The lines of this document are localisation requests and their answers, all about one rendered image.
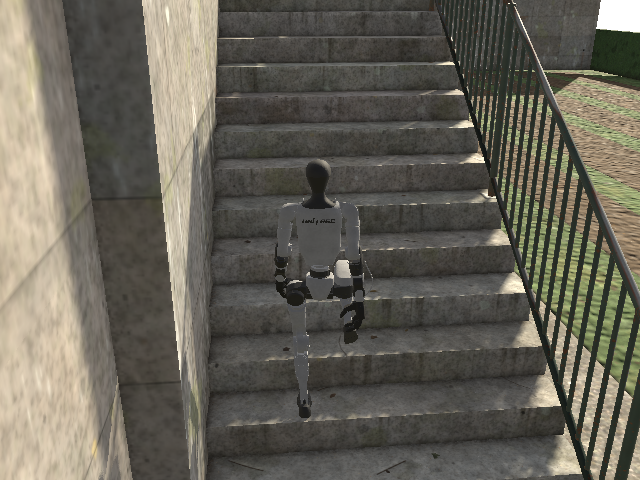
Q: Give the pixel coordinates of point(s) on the robot left upper arm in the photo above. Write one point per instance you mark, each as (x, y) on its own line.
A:
(287, 214)

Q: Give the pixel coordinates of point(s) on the right robot forearm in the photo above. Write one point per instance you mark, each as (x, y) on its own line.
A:
(357, 278)

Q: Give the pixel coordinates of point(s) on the right robot shin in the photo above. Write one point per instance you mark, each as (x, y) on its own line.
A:
(347, 316)

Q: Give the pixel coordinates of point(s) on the humanoid robot torso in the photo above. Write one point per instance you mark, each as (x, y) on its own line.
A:
(319, 241)

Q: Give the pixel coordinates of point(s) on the robot right hand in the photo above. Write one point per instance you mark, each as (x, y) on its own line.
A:
(359, 308)

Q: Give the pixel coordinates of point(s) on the left robot forearm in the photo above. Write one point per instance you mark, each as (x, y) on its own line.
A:
(280, 266)

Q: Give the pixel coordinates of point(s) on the robot left hand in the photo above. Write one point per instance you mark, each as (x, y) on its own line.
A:
(281, 285)

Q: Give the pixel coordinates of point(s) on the robot right upper arm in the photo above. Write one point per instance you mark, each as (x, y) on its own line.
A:
(350, 212)

